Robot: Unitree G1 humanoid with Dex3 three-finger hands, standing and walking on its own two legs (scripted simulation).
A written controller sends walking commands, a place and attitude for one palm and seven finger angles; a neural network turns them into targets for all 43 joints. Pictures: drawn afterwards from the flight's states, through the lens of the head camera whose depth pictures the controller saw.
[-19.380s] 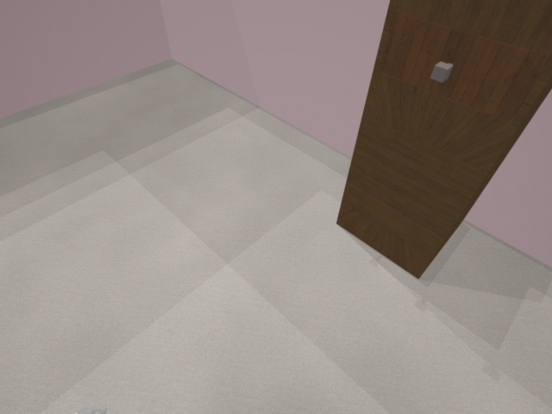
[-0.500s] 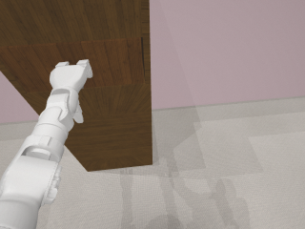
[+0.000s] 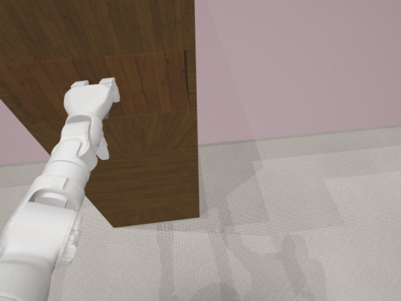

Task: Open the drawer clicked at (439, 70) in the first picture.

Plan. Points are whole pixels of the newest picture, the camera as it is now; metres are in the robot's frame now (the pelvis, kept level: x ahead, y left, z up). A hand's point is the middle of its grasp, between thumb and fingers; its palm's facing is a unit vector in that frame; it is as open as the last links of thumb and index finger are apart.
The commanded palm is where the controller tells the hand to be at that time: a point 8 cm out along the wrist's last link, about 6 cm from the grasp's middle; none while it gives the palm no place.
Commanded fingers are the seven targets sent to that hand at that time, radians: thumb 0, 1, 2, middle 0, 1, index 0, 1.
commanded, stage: close the thumb around the handle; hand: left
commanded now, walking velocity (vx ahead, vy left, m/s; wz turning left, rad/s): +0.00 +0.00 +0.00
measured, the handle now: (99, 102) +0.52 +0.20 +0.10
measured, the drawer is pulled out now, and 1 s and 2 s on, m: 0.00 0.01 0.10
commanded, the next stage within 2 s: pull the drawer open in 0.60 s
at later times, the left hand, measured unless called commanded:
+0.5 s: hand (100, 123) +0.48 +0.20 +0.08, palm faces -0.04 -0.04 -1.00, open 6.5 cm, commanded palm +0.46 +0.20 +0.15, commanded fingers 0.00 0.90 0.90 -0.40 -1.35 -0.40 -1.35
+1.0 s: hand (100, 127) +0.47 +0.19 +0.08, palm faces +0.00 -0.08 -1.00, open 6.5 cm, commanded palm +0.42 +0.21 +0.15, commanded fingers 0.00 0.90 0.90 -0.40 -1.35 -0.40 -1.35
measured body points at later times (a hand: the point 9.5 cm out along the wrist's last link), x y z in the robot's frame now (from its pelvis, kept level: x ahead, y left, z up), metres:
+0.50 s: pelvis +0.00 +0.00 +0.00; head +0.05 -0.01 +0.45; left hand +0.47 +0.20 +0.14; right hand +0.04 -0.27 -0.13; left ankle +0.01 +0.11 -0.72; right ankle -0.05 -0.10 -0.72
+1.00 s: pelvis +0.01 +0.00 +0.00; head +0.05 -0.02 +0.45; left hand +0.46 +0.20 +0.14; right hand +0.06 -0.27 -0.13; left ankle +0.01 +0.11 -0.72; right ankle -0.05 -0.10 -0.72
